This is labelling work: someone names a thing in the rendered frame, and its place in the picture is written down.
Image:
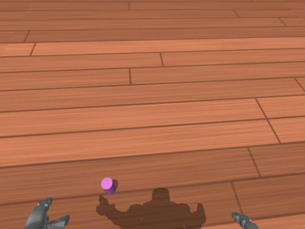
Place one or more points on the can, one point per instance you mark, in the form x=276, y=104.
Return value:
x=108, y=186

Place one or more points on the left robot hand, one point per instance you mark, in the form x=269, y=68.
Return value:
x=38, y=215

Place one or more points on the right robot hand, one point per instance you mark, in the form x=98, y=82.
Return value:
x=244, y=221

